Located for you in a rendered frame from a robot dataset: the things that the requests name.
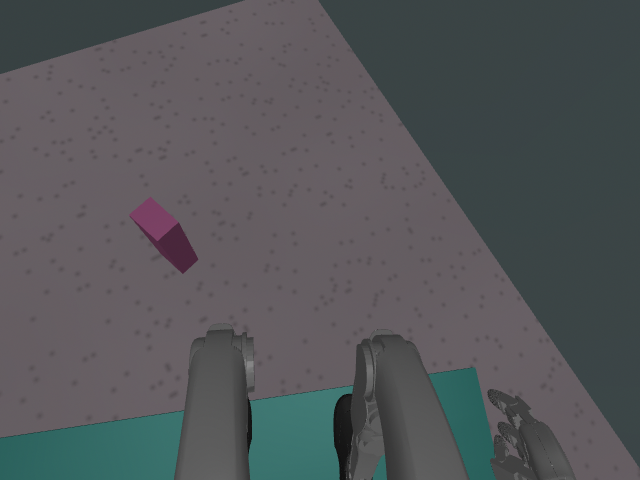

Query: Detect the carton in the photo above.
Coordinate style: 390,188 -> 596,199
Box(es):
129,197 -> 198,274

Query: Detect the right robot hand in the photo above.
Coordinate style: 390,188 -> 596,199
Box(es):
487,389 -> 576,480

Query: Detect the right robot foot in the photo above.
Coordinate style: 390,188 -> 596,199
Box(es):
333,394 -> 372,480

